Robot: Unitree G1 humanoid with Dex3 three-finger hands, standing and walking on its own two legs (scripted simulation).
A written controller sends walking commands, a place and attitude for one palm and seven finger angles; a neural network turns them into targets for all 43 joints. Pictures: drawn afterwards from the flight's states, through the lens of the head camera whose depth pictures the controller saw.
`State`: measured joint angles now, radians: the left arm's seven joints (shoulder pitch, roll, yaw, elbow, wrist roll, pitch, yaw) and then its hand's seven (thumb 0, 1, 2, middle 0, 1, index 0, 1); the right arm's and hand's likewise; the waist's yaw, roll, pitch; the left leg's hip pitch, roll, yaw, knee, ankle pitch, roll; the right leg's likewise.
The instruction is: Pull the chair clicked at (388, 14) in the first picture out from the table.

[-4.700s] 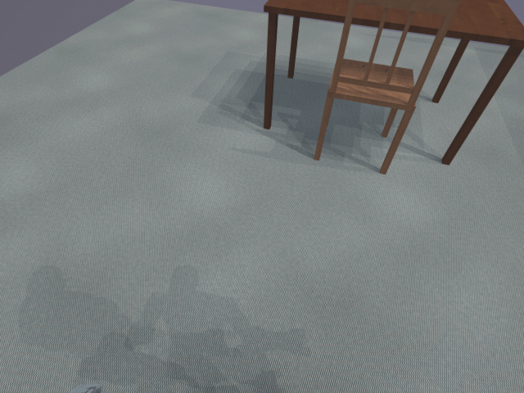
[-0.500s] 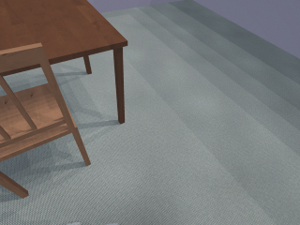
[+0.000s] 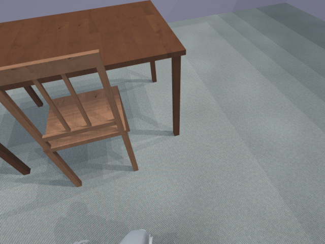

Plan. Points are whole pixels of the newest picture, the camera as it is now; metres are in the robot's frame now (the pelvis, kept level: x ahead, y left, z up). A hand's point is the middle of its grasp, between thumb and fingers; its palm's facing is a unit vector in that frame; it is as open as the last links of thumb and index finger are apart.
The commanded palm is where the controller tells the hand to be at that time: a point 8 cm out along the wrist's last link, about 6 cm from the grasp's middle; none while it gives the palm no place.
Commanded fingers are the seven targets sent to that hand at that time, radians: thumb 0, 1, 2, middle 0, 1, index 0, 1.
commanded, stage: turn to face it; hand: left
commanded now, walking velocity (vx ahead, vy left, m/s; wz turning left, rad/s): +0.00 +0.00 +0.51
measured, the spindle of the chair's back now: (54, 107) +0.62 +0.50 -0.08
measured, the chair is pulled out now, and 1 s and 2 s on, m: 0.00 0.00 0.00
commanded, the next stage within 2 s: take the last steps up to it in 0.46 s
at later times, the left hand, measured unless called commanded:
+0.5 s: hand out of the picture -0.05 +0.25 -0.17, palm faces +0.26 -0.93 -0.25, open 7.4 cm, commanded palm none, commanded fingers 0.00 0.90 0.90 -0.20 -0.30 -0.20 -0.30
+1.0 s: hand out of the picture -0.09 +0.17 -0.15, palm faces +0.40 -0.90 -0.19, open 7.4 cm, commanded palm none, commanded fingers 0.00 0.90 0.90 -0.20 -0.30 -0.20 -0.30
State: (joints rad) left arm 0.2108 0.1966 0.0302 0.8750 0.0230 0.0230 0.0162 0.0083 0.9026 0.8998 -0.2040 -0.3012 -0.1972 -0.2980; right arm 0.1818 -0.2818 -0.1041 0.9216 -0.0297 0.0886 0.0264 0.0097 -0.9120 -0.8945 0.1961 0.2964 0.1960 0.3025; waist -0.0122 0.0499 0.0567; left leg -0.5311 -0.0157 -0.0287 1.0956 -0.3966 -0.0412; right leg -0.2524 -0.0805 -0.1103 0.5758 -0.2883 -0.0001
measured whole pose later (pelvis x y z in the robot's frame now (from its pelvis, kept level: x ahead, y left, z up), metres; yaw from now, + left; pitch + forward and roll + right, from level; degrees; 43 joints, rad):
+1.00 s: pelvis +0.00 +0.03 +0.02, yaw +20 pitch -1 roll +1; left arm 0.41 0.13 0.01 1.07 0.03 -0.06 0.01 0.01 0.90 0.90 -0.21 -0.30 -0.20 -0.30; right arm 0.29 -0.22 -0.07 1.05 -0.03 0.05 0.04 0.01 -0.91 -0.89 0.19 0.30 0.19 0.30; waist 0.02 0.02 0.01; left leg -0.51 0.09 0.03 0.93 -0.20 -0.03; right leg -0.04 -0.07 -0.14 0.31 -0.25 0.00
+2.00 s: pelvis +0.27 +0.18 +0.00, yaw +16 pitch -1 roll -1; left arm 0.23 0.18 0.03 1.08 0.01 0.02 0.03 0.00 0.92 0.90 -0.20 -0.30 -0.20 -0.30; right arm 0.17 -0.15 -0.02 1.07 -0.01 0.01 -0.03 0.01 -0.93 -0.89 0.19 0.30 0.19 0.30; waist 0.03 -0.03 0.08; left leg -0.28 0.04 0.07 0.54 -0.23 0.01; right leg -0.21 -0.02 -0.11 0.53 -0.29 -0.01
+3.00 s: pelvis +0.25 +0.12 +0.01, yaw +16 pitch +0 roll +0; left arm 0.33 0.16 -0.02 1.08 0.02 -0.01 0.03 0.01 0.90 0.90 -0.20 -0.30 -0.20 -0.30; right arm 0.32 -0.14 0.01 1.11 -0.02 -0.01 -0.01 0.01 -0.91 -0.89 0.20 0.30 0.19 0.30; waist 0.00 -0.01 0.02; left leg -0.28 0.01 0.06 0.47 -0.20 0.02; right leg -0.20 0.01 -0.02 0.49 -0.29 -0.02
